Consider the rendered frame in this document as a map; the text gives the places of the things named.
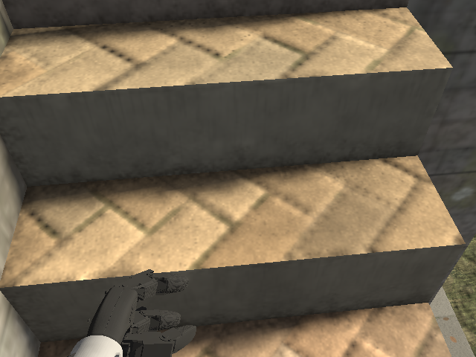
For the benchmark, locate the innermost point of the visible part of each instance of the left robot hand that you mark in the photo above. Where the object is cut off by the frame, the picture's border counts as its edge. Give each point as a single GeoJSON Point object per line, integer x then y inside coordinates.
{"type": "Point", "coordinates": [136, 329]}

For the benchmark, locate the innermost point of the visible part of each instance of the left robot forearm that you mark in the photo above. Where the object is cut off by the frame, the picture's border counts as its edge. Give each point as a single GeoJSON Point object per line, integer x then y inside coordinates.
{"type": "Point", "coordinates": [97, 346]}

